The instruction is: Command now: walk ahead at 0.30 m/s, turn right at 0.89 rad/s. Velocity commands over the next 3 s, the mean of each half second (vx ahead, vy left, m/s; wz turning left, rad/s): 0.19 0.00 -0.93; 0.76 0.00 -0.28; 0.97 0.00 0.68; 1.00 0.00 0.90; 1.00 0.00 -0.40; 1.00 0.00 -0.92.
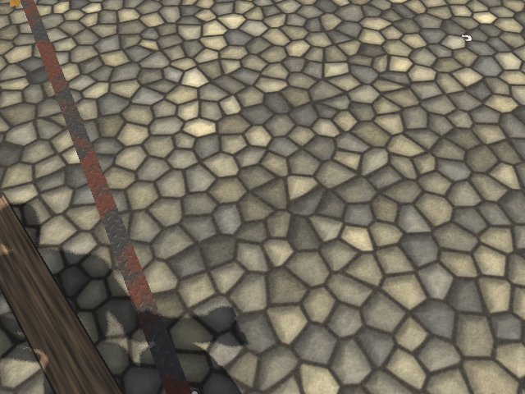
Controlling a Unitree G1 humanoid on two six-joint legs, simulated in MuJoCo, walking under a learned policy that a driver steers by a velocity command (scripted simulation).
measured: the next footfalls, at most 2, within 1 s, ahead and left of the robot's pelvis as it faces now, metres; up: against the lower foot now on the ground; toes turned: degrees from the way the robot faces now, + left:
left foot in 0.44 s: +0.36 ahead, +0.12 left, +0.00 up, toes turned -41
right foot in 0.92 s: +0.32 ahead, -0.24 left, +0.00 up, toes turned -39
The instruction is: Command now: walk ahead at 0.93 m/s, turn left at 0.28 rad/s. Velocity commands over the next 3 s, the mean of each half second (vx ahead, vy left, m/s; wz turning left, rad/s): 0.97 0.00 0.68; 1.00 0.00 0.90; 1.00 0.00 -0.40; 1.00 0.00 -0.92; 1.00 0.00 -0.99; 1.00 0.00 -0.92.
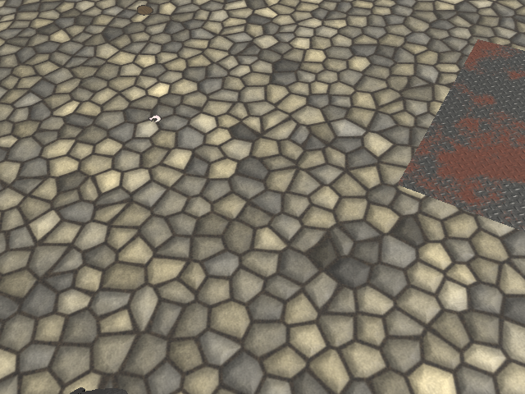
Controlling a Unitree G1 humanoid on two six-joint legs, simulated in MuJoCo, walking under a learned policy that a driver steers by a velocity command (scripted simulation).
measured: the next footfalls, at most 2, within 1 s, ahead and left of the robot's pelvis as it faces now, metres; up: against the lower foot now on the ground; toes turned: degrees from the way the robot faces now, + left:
left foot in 0.38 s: +0.48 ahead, +0.08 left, +0.00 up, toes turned +18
right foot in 0.78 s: +0.90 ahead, +0.02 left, +0.00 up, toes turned +47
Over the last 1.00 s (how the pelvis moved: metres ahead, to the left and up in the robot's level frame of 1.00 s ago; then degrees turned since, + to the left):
0.35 -0.12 0.03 -36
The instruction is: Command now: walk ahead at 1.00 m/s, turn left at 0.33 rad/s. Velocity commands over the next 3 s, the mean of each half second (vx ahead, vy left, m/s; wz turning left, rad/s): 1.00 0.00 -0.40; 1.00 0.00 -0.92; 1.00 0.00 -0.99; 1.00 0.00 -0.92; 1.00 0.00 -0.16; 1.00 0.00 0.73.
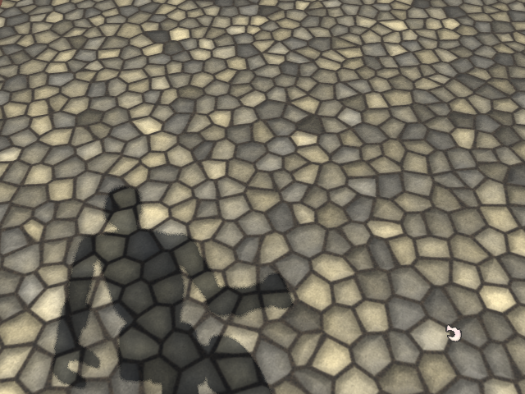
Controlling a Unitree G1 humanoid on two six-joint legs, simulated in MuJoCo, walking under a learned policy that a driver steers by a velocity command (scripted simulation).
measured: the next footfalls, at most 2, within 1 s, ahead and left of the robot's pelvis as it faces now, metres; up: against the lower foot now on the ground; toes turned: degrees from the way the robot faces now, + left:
left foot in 0.24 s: +0.42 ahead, +0.15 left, +0.00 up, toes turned -5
right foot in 0.68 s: +0.75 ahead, -0.20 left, +0.00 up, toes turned -30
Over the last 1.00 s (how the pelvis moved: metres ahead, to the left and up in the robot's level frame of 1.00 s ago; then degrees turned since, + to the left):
0.80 0.12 0.00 51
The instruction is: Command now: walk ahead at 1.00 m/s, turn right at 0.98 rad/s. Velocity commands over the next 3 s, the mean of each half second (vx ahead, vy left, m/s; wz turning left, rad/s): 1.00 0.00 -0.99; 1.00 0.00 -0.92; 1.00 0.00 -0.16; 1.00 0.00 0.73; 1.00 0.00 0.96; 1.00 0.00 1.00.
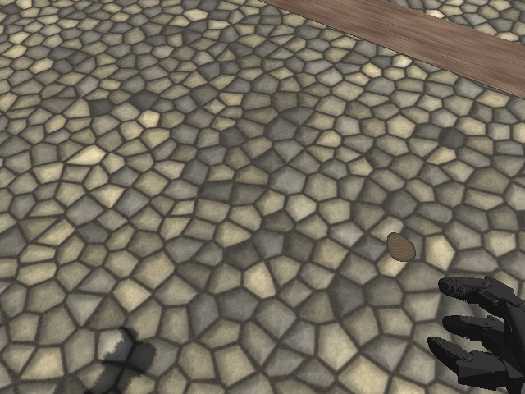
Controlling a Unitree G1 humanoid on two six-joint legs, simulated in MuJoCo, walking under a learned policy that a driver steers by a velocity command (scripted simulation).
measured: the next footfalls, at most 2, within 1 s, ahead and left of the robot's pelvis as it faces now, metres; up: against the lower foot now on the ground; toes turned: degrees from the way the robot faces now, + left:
left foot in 0.14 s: +0.36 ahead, +0.17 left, +0.00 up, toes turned -16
right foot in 0.62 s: +0.66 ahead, -0.20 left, +0.00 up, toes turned -41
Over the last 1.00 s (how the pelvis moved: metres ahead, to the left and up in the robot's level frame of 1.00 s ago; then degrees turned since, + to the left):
0.82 -0.19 0.01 -44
